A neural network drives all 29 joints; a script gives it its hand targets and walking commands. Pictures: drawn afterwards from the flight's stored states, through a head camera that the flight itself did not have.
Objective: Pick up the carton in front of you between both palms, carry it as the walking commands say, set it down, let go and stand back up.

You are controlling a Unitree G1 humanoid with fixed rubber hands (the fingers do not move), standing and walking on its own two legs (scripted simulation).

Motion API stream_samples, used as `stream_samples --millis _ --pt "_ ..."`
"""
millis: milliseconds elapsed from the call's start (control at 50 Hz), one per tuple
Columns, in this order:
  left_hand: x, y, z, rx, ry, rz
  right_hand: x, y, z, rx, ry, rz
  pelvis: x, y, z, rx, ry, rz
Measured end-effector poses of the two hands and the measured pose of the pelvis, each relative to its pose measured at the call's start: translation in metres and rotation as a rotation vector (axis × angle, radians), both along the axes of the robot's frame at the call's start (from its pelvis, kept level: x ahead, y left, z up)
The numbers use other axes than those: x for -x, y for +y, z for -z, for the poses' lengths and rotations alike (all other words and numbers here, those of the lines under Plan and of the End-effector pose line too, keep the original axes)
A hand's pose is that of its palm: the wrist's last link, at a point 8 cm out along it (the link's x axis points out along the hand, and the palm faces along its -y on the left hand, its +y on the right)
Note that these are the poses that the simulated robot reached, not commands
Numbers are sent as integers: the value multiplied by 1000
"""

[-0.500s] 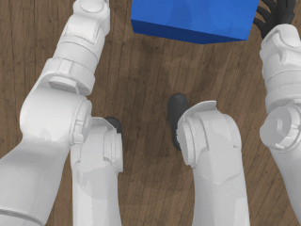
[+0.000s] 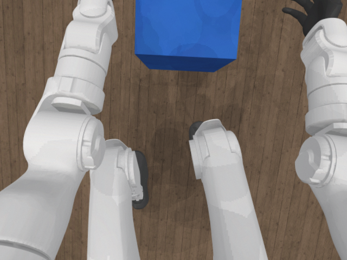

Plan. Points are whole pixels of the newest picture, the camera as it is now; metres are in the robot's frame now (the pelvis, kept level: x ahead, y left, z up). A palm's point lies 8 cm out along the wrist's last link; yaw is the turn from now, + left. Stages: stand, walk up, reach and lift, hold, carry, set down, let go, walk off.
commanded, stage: set down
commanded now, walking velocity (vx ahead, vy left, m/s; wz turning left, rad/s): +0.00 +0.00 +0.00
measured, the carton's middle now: (185, 25) +0.56 -0.13 -0.31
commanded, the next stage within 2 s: let go in 0.70 s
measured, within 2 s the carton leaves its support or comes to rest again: neither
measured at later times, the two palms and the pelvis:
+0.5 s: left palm out of the picture +0.58 +0.03 +0.02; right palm out of the picture +0.47 -0.34 +0.03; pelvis +0.03 +0.00 +0.12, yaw -1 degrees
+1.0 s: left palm out of the picture +0.50 +0.08 +0.14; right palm out of the picture +0.42 -0.33 +0.14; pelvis +0.06 -0.02 +0.25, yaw -1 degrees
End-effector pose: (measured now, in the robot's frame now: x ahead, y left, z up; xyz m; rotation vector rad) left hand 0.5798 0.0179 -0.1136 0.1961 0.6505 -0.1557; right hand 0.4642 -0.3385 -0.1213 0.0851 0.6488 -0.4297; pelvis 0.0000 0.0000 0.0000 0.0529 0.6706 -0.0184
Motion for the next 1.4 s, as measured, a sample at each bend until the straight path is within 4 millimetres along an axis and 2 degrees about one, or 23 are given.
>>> stream_samples --millis 100,320,620,780,840,900,1040,1180,1280,1400 --pt "-5 4 -29 6 -4 -9 -4 0 -32 9 -5 -5 -6 0 -21 -6 51 9" --pt "-3 16 -77 10 -26 -8 -8 0 -89 27 -1 -15 -21 -1 -71 -1 125 4" --pt "-3 17 -176 7 -21 -15 -6 -4 -186 7 -14 -28 -39 -5 -157 -5 119 23" --pt "2 24 -216 -1 -13 -29 -5 0 -223 17 -4 -57 -44 -11 -196 -6 99 25" --pt "13 30 -227 -19 -10 -47 1 3 -233 33 17 -98 -47 -14 -209 -7 86 25" --pt "34 39 -236 -47 3 -79 13 7 -242 51 51 -156 -53 -17 -225 -8 59 26" --pt "95 63 -264 -86 47 -145 57 14 -273 79 135 -273 -70 -27 -261 -2 -55 30" --pt "128 79 -299 -85 56 -130 96 18 -312 86 155 -303 -89 -32 -288 16 -177 43" --pt "149 97 -320 -83 67 -120 124 33 -336 80 157 -299 -104 -30 -305 31 -258 50" --pt "182 130 -342 -79 81 -117 158 59 -365 74 163 -297 -120 -21 -323 52 -368 53"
